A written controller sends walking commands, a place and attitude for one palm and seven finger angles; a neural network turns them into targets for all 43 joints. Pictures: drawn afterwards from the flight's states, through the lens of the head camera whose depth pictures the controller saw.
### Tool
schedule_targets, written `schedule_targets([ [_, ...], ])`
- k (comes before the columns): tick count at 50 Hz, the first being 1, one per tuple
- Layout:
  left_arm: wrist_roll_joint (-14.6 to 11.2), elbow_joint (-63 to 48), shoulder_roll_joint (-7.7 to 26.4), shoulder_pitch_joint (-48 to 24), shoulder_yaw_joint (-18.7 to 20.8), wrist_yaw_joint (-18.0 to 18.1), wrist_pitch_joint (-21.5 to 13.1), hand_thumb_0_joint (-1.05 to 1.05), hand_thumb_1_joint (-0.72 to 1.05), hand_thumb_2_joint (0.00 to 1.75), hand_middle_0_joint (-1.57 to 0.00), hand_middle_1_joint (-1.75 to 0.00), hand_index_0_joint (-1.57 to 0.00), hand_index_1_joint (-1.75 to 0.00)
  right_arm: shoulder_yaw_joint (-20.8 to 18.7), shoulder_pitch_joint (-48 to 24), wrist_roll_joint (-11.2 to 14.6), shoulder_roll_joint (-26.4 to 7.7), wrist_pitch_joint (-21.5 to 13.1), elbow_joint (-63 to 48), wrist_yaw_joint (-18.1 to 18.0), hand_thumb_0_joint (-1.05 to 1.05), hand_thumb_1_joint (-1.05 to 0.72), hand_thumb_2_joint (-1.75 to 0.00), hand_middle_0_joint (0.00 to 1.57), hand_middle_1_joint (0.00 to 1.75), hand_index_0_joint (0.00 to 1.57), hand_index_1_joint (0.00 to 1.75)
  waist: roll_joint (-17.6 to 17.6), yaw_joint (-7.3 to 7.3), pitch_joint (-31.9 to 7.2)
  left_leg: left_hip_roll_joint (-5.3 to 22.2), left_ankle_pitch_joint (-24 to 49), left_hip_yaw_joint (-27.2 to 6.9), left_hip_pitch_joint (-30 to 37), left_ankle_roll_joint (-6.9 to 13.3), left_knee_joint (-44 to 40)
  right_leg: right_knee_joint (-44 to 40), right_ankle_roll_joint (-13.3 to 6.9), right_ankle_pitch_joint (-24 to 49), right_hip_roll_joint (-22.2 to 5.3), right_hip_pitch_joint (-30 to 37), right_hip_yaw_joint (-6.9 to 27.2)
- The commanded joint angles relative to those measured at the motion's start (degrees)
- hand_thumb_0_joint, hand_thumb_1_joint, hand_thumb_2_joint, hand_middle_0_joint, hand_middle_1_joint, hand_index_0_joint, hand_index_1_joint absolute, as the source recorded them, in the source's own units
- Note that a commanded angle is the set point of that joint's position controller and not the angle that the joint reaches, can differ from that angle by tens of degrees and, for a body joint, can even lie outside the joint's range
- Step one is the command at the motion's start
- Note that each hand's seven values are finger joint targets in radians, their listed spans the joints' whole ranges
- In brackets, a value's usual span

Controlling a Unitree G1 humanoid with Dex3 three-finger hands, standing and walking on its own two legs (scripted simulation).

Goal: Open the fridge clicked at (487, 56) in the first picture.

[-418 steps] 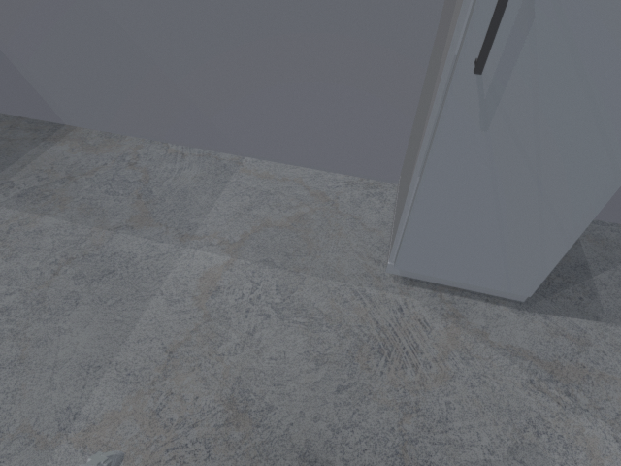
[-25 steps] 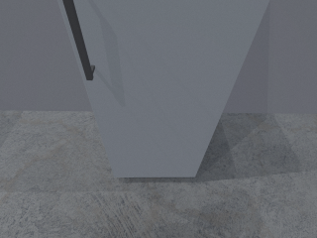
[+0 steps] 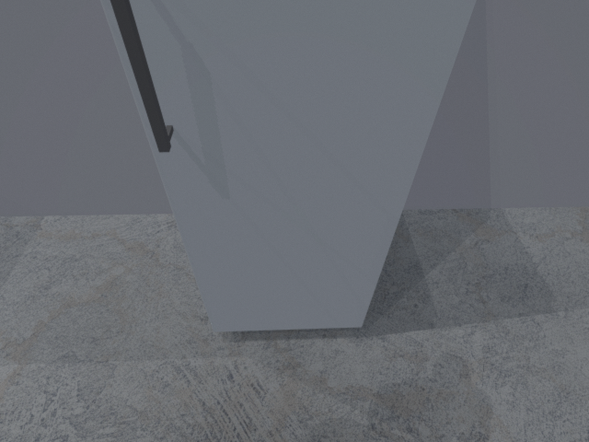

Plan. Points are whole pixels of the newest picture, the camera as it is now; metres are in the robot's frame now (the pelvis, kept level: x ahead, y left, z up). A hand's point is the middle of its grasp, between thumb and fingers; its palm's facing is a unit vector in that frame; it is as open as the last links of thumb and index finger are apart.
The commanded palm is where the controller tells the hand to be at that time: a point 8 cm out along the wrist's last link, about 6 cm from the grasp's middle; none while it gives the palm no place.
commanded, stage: come to a stop and stand still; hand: left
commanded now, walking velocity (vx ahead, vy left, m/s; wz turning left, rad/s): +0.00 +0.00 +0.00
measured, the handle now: (143, 61) +0.54 +0.26 +0.25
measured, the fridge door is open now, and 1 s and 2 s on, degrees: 0 0 0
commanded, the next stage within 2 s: look again from close up in 0.44 s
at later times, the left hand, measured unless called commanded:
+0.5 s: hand out of the picture +0.02 +0.21 -0.17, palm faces +0.06 -0.97 -0.22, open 7.3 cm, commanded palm none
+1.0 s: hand out of the picture +0.00 +0.20 -0.18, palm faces +0.05 -0.98 -0.20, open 7.3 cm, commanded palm none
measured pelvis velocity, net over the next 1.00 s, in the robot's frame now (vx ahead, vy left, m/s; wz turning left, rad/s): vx -0.01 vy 0.02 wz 0.03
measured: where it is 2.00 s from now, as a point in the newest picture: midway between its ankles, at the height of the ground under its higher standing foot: outside the picture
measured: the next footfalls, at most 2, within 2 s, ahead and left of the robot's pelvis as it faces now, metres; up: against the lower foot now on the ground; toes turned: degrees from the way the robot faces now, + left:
none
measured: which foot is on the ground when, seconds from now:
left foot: down 0.00-1.00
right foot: down 0.00-1.00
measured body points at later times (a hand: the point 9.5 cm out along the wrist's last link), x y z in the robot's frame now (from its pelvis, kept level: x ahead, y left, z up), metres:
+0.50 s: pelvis +0.00 +0.03 +0.00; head -0.02 +0.03 +0.44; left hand +0.02 +0.27 -0.16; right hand +0.02 -0.20 -0.16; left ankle +0.00 +0.13 -0.74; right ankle +0.05 -0.10 -0.74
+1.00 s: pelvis -0.01 +0.02 +0.00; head -0.02 +0.02 +0.45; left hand -0.01 +0.25 -0.16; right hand +0.02 -0.21 -0.16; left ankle +0.00 +0.13 -0.74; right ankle +0.05 -0.10 -0.74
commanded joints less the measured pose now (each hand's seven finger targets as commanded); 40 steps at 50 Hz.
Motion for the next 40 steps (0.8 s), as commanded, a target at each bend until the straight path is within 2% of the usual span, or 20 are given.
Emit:
schedule_targets([
  [1,0.5,-0.9,7.1,6.4,-0.3,2.9,-2.2,0.0,0.9,0.9,-0.2,-0.3,-0.2,-0.3,-0.4,-4.0,0.0,-6.8,-1.9,-4.8,0.9,0.0,-0.9,-0.9,0.2,0.3,0.2,0.3,2.9,2.25,6.0,3.8,-4.5,0.2,-7.8,-0.1,4.9,-5.0,0.6,-3.2,-8.4,-0.2,8.1],
  [2,0.4,-1.3,9.3,5.1,-0.2,2.3,-3.7,0.0,0.9,0.9,-0.2,-0.3,-0.2,-0.3,0.2,-1.8,0.2,-4.9,-2.3,-6.7,1.0,0.0,-0.9,-0.9,0.2,0.3,0.2,0.3,1.0,-1.09,1.7,1.6,-1.2,-1.9,-4.7,-0.5,4.8,-4.8,-1.4,9.1,-11.9,0.3,10.1],
  [3,0.3,-2.8,8.9,3.3,0.3,1.9,-3.7,0.0,0.9,0.9,-0.2,-0.3,-0.2,-0.3,0.0,3.9,-0.1,-3.3,-2.8,-5.7,0.6,0.0,-0.9,-0.9,0.2,0.3,0.2,0.3,3.3,-2.71,-4.3,1.0,-2.2,-2.5,-1.6,0.3,2.7,-1.9,-2.6,5.7,-11.9,2.7,9.4],
  [4,0.2,-3.2,8.0,2.7,0.1,1.8,-3.4,0.0,0.9,0.9,-0.2,-0.3,-0.2,-0.3,0.0,4.7,-0.1,-3.7,-3.1,-5.2,0.4,0.0,-0.9,-0.9,0.2,0.3,0.2,0.3,2.8,-2.32,-6.7,2.0,2.3,-3.2,-1.2,0.7,2.0,-0.4,-2.6,3.1,-9.7,3.5,7.6],
  [5,0.0,-3.3,7.3,2.0,-0.1,1.7,-3.3,0.0,0.9,0.9,-0.2,-0.3,-0.2,-0.3,0.0,4.5,0.0,-4.6,-3.0,-5.0,0.3,0.0,-0.9,-0.9,0.2,0.3,0.2,0.3,1.2,-2.16,-5.9,2.8,2.7,-3.9,-2.0,1.1,1.6,-0.5,-2.0,-1.2,-8.6,3.3,6.5],
  [6,-0.1,-3.9,6.7,1.5,-0.1,1.5,-2.8,0.0,0.9,0.9,-0.2,-0.3,-0.2,-0.3,-0.1,3.9,0.0,-4.8,-2.7,-5.3,0.3,0.0,-0.9,-0.9,0.2,0.3,0.2,0.3,-0.4,-1.96,-2.8,2.9,0.3,-4.5,-3.9,1.4,0.5,-1.3,-1.5,-6.5,-8.0,1.6,6.4],
  [8,0.1,-4.7,6.7,0.5,-0.1,1.3,-2.3,0.0,0.9,0.9,-0.2,-0.3,-0.2,-0.3,-0.3,3.2,-0.2,-5.7,-2.4,-6.1,0.3,0.0,-0.9,-0.9,0.2,0.3,0.2,0.3,-1.2,-1.69,3.8,3.1,-2.9,-5.5,-8.3,1.8,-1.6,-1.3,-1.1,-11.0,-7.0,-1.5,5.9],
  [10,0.2,-5.4,6.7,1.1,0.0,1.2,-2.1,0.0,0.9,0.9,-0.2,-0.3,-0.2,-0.3,-0.4,2.9,-0.2,-6.5,-2.3,-6.9,0.4,0.0,-0.9,-0.9,0.2,0.3,0.2,0.3,-0.7,-1.3,6.7,3.0,-6.0,-6.5,-11.0,2.3,-3.5,-1.2,-1.0,-12.1,-6.3,-2.2,6.2],
  [12,0.3,-5.9,7.2,1.4,0.0,1.2,-2.0,0.0,0.9,0.9,-0.2,-0.3,-0.2,-0.3,-0.4,2.4,-0.2,-7.0,-2.5,-7.3,0.4,0.0,-0.9,-0.9,0.2,0.3,0.2,0.3,2.9,-0.91,7.5,3.2,-7.1,-7.3,-12.3,2.5,-5.1,-0.2,-0.9,-9.6,-5.8,-1.1,5.7],
  [16,0.2,-7.0,7.6,1.5,0.2,1.0,-2.1,0.0,0.9,0.9,-0.2,-0.3,-0.2,-0.3,-0.6,1.5,-0.1,-8.2,-2.8,-7.9,0.3,0.0,-0.9,-0.9,0.2,0.3,0.2,0.3,0.7,-0.63,6.3,3.4,-6.4,-8.0,-11.8,2.8,-6.0,0.1,-0.8,-5.8,-5.8,1.3,5.5],
  [19,0.2,-8.0,8.4,0.6,0.4,1.0,-2.1,0.0,0.9,0.9,-0.2,-0.3,-0.2,-0.3,-0.7,1.0,0.0,-9.2,-3.1,-8.2,0.3,0.0,-0.9,-0.9,0.2,0.3,0.2,0.3,0.1,-0.65,4.7,3.8,-3.3,-7.9,-10.3,3.0,-6.0,0.3,-0.7,-3.1,-6.1,2.8,5.2],
  [28,0.1,-8.6,10.3,-0.7,0.5,0.7,-2.1,0.0,0.9,0.9,-0.2,-0.3,-0.2,-0.3,-0.7,-1.7,0.0,-11.2,-3.0,-8.2,0.5,0.0,-0.9,-0.9,0.2,0.3,0.2,0.3,1.6,-0.67,2.5,3.7,-2.1,-7.4,-7.8,2.6,-6.3,-1.1,-0.5,-2.5,-6.7,4.5,5.4],
  [34,0.1,-8.1,10.7,-1.0,0.3,0.5,-1.9,0.0,0.9,0.9,-0.2,-0.3,-0.2,-0.3,-0.5,-2.6,0.0,-11.6,-2.5,-7.4,0.7,0.0,-0.9,-0.9,0.2,0.3,0.2,0.3,0.0,-0.89,4.0,3.3,-4.4,-6.9,-7.7,2.3,-6.7,-3.1,-0.4,-5.8,-7.2,3.2,6.0],
  [37,0.1,-7.8,10.8,-0.6,0.1,0.5,-1.9,0.0,0.9,0.9,-0.2,-0.3,-0.2,-0.3,-0.5,-2.7,0.1,-11.4,-2.5,-7.0,0.8,0.0,-0.9,-0.9,0.2,0.3,0.2,0.3,1.3,-0.72,3.4,3.6,-4.6,-7.1,-7.3,2.3,-7.2,-3.3,-0.3,-5.3,-7.1,3.9,5.9],
  [40,0.0,-7.3,10.8,-0.6,0.1,0.5,-2.0,0.0,0.9,0.9,-0.2,-0.3,-0.2,-0.3,-0.3,-2.7,0.1,-11.4,-2.5,-6.5,0.8,0.0,-0.9,-0.9,0.2,0.3,0.2,0.3,0.7,-0.81,2.9,3.4,-3.3,-6.6,-6.9,2.1,-6.9,-3.6,-0.3,-4.8,-7.3,4.3,6.1],
])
